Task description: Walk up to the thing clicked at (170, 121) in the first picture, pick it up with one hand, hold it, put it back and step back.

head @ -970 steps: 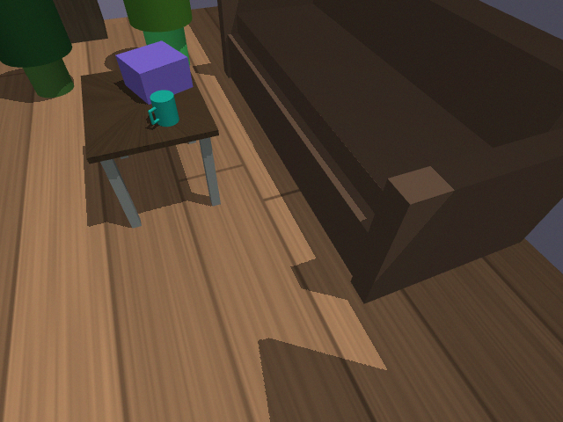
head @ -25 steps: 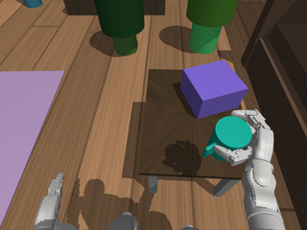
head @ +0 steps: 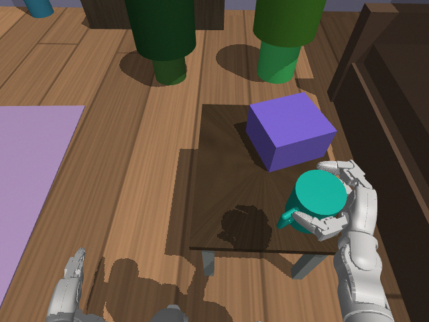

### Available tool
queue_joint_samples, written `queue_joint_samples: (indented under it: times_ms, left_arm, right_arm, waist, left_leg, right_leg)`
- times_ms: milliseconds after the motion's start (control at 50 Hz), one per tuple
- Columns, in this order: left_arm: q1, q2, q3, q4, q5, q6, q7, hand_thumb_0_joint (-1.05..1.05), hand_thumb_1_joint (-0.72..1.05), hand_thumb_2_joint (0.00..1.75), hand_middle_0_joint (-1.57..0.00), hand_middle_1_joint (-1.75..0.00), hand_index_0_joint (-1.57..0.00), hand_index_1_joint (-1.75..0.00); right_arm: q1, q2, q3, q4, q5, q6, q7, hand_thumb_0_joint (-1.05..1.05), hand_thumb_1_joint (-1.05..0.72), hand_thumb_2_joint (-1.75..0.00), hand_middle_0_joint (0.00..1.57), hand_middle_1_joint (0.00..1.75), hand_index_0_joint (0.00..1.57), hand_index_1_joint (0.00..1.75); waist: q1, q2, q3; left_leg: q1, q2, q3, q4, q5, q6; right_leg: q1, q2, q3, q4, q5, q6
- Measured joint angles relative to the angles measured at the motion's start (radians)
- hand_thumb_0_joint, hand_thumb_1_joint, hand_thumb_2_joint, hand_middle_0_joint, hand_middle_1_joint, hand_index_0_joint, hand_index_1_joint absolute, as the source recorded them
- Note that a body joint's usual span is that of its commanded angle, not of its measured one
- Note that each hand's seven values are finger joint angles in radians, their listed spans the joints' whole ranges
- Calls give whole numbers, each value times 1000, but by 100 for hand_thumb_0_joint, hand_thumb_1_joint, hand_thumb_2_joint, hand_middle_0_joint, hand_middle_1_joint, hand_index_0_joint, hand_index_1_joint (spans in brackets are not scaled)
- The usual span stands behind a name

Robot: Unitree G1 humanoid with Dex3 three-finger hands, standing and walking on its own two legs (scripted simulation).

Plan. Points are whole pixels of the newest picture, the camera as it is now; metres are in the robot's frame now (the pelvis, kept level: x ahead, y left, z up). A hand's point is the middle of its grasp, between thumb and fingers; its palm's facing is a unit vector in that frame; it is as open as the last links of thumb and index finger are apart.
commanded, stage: hold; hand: right
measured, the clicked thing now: (305, 207) +0.33 -0.15 +0.02
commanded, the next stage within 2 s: none
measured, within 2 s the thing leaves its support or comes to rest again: neither
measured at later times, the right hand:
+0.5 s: hand (320, 190) +0.34 -0.16 +0.06, palm faces +0.22 +0.98 -0.01, open 11.5 cm
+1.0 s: hand (322, 192) +0.34 -0.17 +0.07, palm faces +0.22 +0.97 -0.02, open 11.5 cm
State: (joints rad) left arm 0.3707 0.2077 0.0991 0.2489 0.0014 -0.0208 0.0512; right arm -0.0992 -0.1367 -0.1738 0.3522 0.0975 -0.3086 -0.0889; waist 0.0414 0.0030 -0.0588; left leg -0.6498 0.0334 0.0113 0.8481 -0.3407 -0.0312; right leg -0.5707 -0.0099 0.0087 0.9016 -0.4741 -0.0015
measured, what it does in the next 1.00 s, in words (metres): stands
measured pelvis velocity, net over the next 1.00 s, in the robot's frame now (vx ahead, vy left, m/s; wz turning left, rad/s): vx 0.00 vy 0.00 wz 0.00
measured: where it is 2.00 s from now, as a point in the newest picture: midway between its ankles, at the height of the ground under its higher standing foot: outside the picture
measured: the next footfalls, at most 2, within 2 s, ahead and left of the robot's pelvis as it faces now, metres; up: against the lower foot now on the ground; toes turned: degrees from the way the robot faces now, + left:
none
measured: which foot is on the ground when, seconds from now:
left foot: down 0.00-1.00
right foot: down 0.00-1.00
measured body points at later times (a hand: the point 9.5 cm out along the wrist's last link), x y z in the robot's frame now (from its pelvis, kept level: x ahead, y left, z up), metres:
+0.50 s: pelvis +0.01 +0.00 +0.01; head +0.05 +0.00 +0.46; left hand +0.16 +0.26 -0.04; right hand +0.32 -0.22 +0.07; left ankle +0.05 +0.14 -0.69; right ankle -0.01 -0.12 -0.69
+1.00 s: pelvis +0.00 +0.00 +0.01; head +0.04 +0.00 +0.46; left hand +0.16 +0.27 -0.04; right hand +0.32 -0.22 +0.07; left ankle +0.05 +0.14 -0.69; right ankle -0.01 -0.12 -0.69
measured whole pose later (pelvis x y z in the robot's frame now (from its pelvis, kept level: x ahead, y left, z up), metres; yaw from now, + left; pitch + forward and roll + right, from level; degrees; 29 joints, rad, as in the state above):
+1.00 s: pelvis +0.00 +0.00 +0.01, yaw +0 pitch +6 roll +1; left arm 0.33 0.21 0.10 0.35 0.00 -0.06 0.06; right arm -0.09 -0.13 -0.16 0.34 0.11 -0.29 -0.09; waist 0.03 0.00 -0.05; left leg -0.56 0.03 0.02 0.77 -0.31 -0.03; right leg -0.48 -0.01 0.01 0.81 -0.44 0.01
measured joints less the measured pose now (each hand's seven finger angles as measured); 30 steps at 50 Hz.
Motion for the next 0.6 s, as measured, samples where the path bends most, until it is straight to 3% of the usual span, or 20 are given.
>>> queue_joint_samples:
  times_ms: [160, 600]
  left_arm:
    - [-9, -4, -4, 28, -4, -10, 8, -1, -53, 5, -6, -6, -6, -6]
    - [-32, 0, 2, 77, -5, -20, 7, -1, -53, 5, -6, -6, -6, -6]
  right_arm:
    - [20, 3, 23, -36, 1, 16, -7, 2, 61, -101, 60, 103, 66, 108]
    - [12, 10, 21, -12, 3, 29, -5, 2, 61, -101, 60, 103, 66, 108]
  waist:
    - [-6, 1, 1]
    - [-3, -2, 9]
  left_leg:
    - [31, 2, 0, -25, 5, -1]
    - [78, 0, -1, -65, 16, 2]
  right_leg:
    - [32, 2, 0, -28, 8, 0]
    - [84, 0, -3, -79, 24, 3]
